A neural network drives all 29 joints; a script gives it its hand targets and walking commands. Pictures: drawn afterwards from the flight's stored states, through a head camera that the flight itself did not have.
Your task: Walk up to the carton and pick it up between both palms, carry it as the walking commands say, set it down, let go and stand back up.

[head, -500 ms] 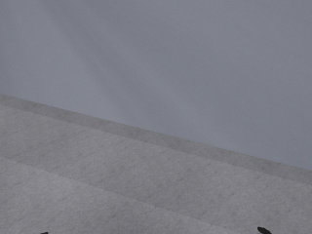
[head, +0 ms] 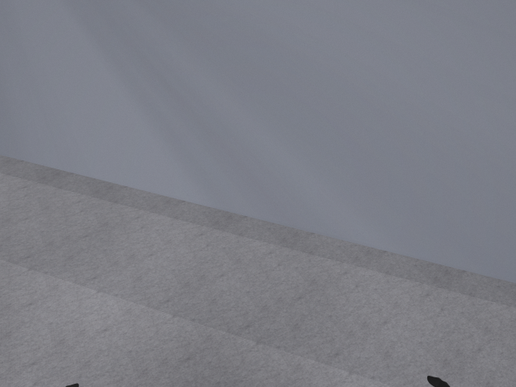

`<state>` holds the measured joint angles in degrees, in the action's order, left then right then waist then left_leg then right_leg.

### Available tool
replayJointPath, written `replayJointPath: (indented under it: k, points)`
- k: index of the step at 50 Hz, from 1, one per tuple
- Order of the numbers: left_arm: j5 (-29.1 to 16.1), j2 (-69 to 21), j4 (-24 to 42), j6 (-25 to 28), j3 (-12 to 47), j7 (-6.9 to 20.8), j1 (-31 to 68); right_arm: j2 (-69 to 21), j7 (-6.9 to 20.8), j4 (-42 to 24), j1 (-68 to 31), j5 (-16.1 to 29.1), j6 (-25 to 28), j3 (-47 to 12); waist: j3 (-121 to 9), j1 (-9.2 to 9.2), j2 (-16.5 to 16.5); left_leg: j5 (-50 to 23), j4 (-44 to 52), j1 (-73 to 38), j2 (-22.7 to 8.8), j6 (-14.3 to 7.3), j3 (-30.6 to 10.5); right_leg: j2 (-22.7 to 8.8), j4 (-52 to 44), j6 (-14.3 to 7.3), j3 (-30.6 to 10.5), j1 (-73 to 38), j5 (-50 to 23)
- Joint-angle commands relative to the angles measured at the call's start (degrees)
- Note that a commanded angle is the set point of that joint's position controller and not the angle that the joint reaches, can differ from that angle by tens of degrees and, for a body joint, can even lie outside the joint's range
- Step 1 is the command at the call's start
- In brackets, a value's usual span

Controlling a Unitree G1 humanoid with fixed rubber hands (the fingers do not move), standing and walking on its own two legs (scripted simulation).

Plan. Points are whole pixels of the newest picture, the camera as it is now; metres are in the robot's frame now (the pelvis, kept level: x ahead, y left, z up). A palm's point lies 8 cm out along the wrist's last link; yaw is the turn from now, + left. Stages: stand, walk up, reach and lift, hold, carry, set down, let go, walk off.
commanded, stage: walk up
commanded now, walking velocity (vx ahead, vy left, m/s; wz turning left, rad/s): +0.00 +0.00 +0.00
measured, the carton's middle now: out of the picture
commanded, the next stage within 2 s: none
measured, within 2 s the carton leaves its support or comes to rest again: neither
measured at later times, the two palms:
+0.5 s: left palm out of the picture +0.04 +0.30 -0.13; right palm out of the picture +0.10 -0.24 -0.12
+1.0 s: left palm out of the picture -0.13 +0.23 -0.12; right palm (352, 343) +0.23 -0.18 -0.12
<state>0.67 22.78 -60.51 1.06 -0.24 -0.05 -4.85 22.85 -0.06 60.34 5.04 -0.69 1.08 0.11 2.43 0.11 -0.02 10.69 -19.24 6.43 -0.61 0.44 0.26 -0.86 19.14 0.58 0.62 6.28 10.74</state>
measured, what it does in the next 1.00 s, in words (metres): steps on the spot, turning left: right foot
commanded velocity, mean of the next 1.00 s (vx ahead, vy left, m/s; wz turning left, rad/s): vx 0.02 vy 0.00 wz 0.48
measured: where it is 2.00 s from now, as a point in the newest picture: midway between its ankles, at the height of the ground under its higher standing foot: outside the picture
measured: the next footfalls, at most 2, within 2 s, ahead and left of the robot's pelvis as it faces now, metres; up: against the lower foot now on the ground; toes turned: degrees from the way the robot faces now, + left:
right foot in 0.66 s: +0.04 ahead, -0.12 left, +0.00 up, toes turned +18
left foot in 1.06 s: -0.08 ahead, +0.07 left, +0.00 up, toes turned +37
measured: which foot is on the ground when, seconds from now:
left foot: down 0.00-0.66, up 0.68-1.00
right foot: down 0.00-0.26, up 0.28-0.64, down 0.66-1.00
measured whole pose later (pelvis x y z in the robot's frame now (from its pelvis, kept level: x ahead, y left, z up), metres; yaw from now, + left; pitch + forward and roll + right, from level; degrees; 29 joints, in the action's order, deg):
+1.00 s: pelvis -0.03 -0.03 -0.01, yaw +31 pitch +2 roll +1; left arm 2.0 15.8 -44.9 -1.2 -4.1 -1.7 -17.3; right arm 16.1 2.5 46.3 5.5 -0.3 -4.4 2.1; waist 1.8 2.6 -0.3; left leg 23.6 -42.1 20.3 -0.4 3.3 3.3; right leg -5.9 30.6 -0.3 11.2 13.7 18.7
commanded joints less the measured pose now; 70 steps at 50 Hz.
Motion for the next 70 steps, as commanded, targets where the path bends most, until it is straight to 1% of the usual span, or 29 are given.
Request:
replayJointPath:
  k: [1, 3, 4, 5, 7, 9, 11, 12, 13, 14, 15, 17, 20, 26, 31, 32, 33, 34, 35, 37, 44, 48, 51, 52, 53, 54, 57, 61, 70]
  points:
    - [-0.02, 9.94, 2.41, 0.51, -1.75, -0.25, 2.01, 9.99, -0.25, -2.39, -1.93, 0.01, 0.50, 1.77, -3.39, -0.01, 0.07, -7.83, 2.82, -0.29, -6.70, -1.87, -4.99, -6.66, -2.83, -2.07, -4.96, -0.32, -7.47]
    - [-0.01, 9.94, 2.42, 0.50, -1.77, -0.25, 1.99, 10.00, -0.25, -2.39, -1.91, 0.01, 0.49, 1.78, -3.40, -0.01, 0.07, -7.94, 2.84, -0.34, -6.72, -1.86, -4.97, -6.67, -2.85, -2.06, -4.95, -0.38, -7.58]
    - [-0.92, 6.08, 5.60, -1.67, -2.25, -1.75, -2.18, 7.44, 1.76, -6.95, -1.92, -0.69, -1.84, 2.50, -4.20, 3.37, 1.91, 7.06, -4.77, 14.93, -1.06, -1.15, -7.46, -10.51, 1.11, -0.07, -4.12, -7.96, 11.18]
    - [-0.37, 9.11, 4.12, -2.24, -2.90, -2.12, -3.67, 4.97, 2.03, -8.07, -4.82, -1.11, -2.79, 2.84, 2.02, 3.31, -6.90, -8.35, -11.52, 15.88, -1.94, -1.10, -4.47, -12.35, 4.26, -1.87, -3.79, -3.82, -6.29]
    - [-0.15, 9.01, 6.92, -2.98, -3.40, -2.50, -4.09, 5.22, 1.64, -9.83, 0.78, -0.77, -3.52, 4.11, -1.98, 1.49, -7.83, -6.17, -20.92, 13.42, -1.95, -0.94, -3.06, -15.89, 8.67, -4.38, -3.53, 0.40, -23.38]
    - [0.64, 8.00, 9.61, -3.29, -3.63, -2.30, -0.46, 3.71, 1.52, -10.25, 5.38, -0.90, -4.32, 4.71, -3.60, -0.50, -11.37, 18.51, -28.23, 12.36, -2.02, -1.15, -3.20, -21.79, 8.17, -7.28, -6.55, 7.26, -23.75]
    - [1.33, 7.07, 11.66, -3.55, -4.20, -1.91, 2.39, 2.23, 1.78, -10.79, 7.35, -0.66, -4.88, 4.23, -2.45, -2.37, -10.04, 17.37, -24.37, 7.26, -2.25, -0.80, -0.57, -20.22, 9.48, -6.99, -3.94, 13.04, -18.36]
    - [1.28, 6.62, 12.14, -3.83, -4.60, -1.67, 2.98, 2.53, 1.84, -10.61, 9.18, -0.45, -4.65, 4.14, -2.09, -3.75, -7.85, 11.26, -16.01, 3.50, -2.26, -1.40, -0.92, -17.19, 14.37, -4.82, -0.88, 15.29, -13.47]
    - [1.52, 3.46, 12.92, -4.02, -4.19, -1.32, 1.42, 6.62, 1.66, -10.61, 10.09, -0.55, -4.06, 4.86, -2.08, -3.93, 5.69, -2.66, -7.00, -0.15, -9.36, -3.93, -13.41, -9.21, 28.16, -1.53, 4.22, 20.76, 4.80]
    - [1.26, 1.25, 15.62, -4.66, -3.70, -1.69, 3.25, 11.59, 1.30, -11.84, 11.41, -0.66, -3.45, 6.47, -2.31, -4.31, 19.68, -18.60, 0.26, 2.47, -21.19, -10.44, -35.35, -0.61, 40.43, 1.80, 2.46, 28.08, 27.86]
    - [0.72, 1.45, 15.22, -4.99, -4.32, -2.30, 2.64, 10.79, 1.07, -12.44, 11.78, -0.59, -3.19, 6.02, -5.29, -3.50, 13.33, -21.25, 0.65, 2.72, -20.60, -11.80, -34.28, -2.35, 45.62, 2.10, -3.82, 25.44, 26.44]
    - [0.77, 0.53, 14.64, -4.29, -4.05, -1.77, 0.87, 7.21, 0.23, -14.30, 6.21, -0.57, -3.60, 5.13, -4.00, -1.71, 8.83, -15.04, 0.06, 3.94, -15.50, -10.16, -25.30, -2.92, 45.31, 2.21, -3.55, 23.94, 18.83]
    - [0.76, -0.26, 14.69, -4.03, -3.98, -1.35, -0.45, 5.03, 0.08, -15.42, 6.27, -0.58, -3.55, 5.04, -4.98, -1.76, 7.38, -15.93, -0.81, 3.03, -11.20, -8.43, -20.39, -2.11, 40.06, 2.56, -2.12, 21.17, 14.30]
    - [0.21, -2.00, 17.78, -3.87, -3.57, -1.45, -0.10, 4.58, 0.34, -15.48, 10.05, -1.18, -3.98, 5.93, -5.84, -3.32, 8.67, -7.02, 2.35, 2.45, -11.02, -9.17, -24.18, -0.15, 27.03, 2.88, -0.98, 18.35, 13.17]
    - [-0.23, -2.30, 17.59, -3.12, -3.55, -1.76, -8.97, 3.89, 0.81, -16.37, 5.43, -1.26, -4.56, 5.87, -4.83, 0.56, 9.43, 5.82, 2.00, 15.41, -6.83, -5.56, -23.19, 0.74, 11.12, 1.61, -0.38, 1.76, 9.14]
    - [0.09, -1.33, 17.19, -2.76, -3.94, -2.10, -12.58, 2.67, 0.97, -16.61, 4.74, -1.05, -4.36, 5.43, -5.14, 2.54, 7.74, 10.30, -0.66, 20.14, -4.21, -3.24, -21.06, -0.93, 4.58, 0.94, -0.70, -4.75, 5.71]
    - [0.63, 1.88, 17.24, -2.47, -4.87, -2.46, -14.58, -0.59, 1.12, -16.74, 5.92, -0.95, -3.91, 4.76, -4.64, 3.59, -2.25, 20.11, -10.25, 25.71, 1.35, -1.26, -15.85, -9.64, -3.62, -1.02, -9.11, -7.58, 11.01]
    - [1.15, 7.23, 18.63, -2.38, -5.92, -2.49, -13.44, -4.34, 0.97, -18.16, 5.65, -1.21, -3.61, 4.02, -2.08, 4.39, -16.53, 23.41, -29.97, 31.92, 7.77, 1.92, -4.76, -24.88, -10.84, -5.69, -23.68, -2.05, 15.42]
    - [0.78, 6.50, 19.67, -2.43, -5.30, -2.07, -8.00, -3.03, 0.48, -17.93, 4.29, -2.06, -3.90, 4.50, -0.67, 1.88, -11.53, 22.03, -38.99, 25.95, 1.83, 3.40, -3.73, -24.71, -10.51, -7.54, -21.13, 8.68, 11.28]
    - [0.81, 1.55, 20.57, -2.02, -4.06, -2.09, -3.11, -0.62, 1.64, -16.37, 4.73, -1.89, -4.46, 5.65, 1.26, -0.49, -6.03, 13.64, -45.21, 24.31, 0.66, 3.46, -3.42, -16.70, -5.62, -6.40, -9.46, 12.39, 3.31]
    - [1.36, 1.89, 18.62, -1.36, -5.76, -2.20, -12.61, -2.92, 2.73, -17.92, 0.05, -0.19, -5.42, 3.78, -1.63, 2.91, -11.37, 14.51, -35.53, 24.88, 0.62, 4.58, 1.60, -15.45, 1.23, -6.97, -1.32, 1.25, -19.47]
    - [1.73, 3.11, 18.21, -1.76, -6.72, -1.80, -14.11, -4.12, 2.48, -17.62, -1.23, 0.47, -4.94, 2.45, -4.74, 2.75, -13.00, 14.01, -22.99, 17.35, 1.19, 2.91, 4.44, -17.16, 4.17, -7.01, 0.11, 0.51, -25.60]
    - [0.28, 4.14, 16.94, -1.90, -6.03, -1.75, -14.63, -3.09, 2.05, -16.73, 4.57, 1.22, -3.51, 1.76, -7.43, -0.80, -10.00, 7.46, -8.57, 4.72, 1.74, 1.15, 6.32, -15.81, 12.03, -3.67, 3.42, 1.47, -31.48]
    - [0.02, 3.14, 17.10, -1.72, -5.48, -1.67, -13.96, -1.02, 1.78, -15.67, 7.85, 0.97, -2.93, 2.49, -8.68, -2.75, -6.49, 2.74, -3.92, -2.18, -0.14, -0.18, 3.86, -13.92, 17.94, -1.32, 5.43, 5.69, -27.20]
    - [0.28, 0.49, 18.79, -1.79, -4.50, -1.42, -12.53, 2.64, 1.63, -14.82, 11.03, 0.33, -2.25, 3.30, -7.98, -3.78, 4.13, -15.08, -3.45, -9.98, -8.78, -2.12, -7.41, -10.49, 27.43, 0.96, 5.70, 17.54, -4.01]
    - [0.47, -1.15, 21.22, -2.22, -3.65, -1.24, -9.71, 8.05, 1.12, -15.04, 11.27, 0.71, -2.33, 5.31, -5.90, -4.40, 18.21, -41.76, -5.51, -12.54, -22.52, -10.76, -25.06, -2.53, 37.36, 4.39, 5.21, 30.88, 26.43]
    - [0.50, -0.10, 19.05, -3.21, -4.05, -1.17, -6.66, 3.32, -0.17, -15.95, 6.56, 0.68, -2.39, 4.12, -3.66, -2.42, 8.25, -38.28, -3.52, -6.69, -18.07, -10.30, -17.08, -5.96, 42.05, 4.29, -1.36, 29.26, 19.35]
    - [0.80, -0.13, 17.45, -4.17, -3.96, -0.67, -6.51, 2.85, -0.13, -16.62, 4.26, 0.28, -2.14, 4.30, -3.99, -0.68, 8.00, -33.69, -2.41, -0.76, -12.14, -7.80, -12.55, -3.31, 39.33, 4.06, 0.10, 22.70, 12.22]
    - [-0.11, -1.73, 17.87, -3.46, -3.14, -1.28, -5.35, 4.24, 0.43, -14.94, 5.46, -0.78, -2.95, 6.07, -3.69, -0.37, 11.61, -22.06, -2.94, 6.54, -9.60, -6.78, -17.16, 0.03, 17.38, 2.75, 2.61, 9.95, 10.38]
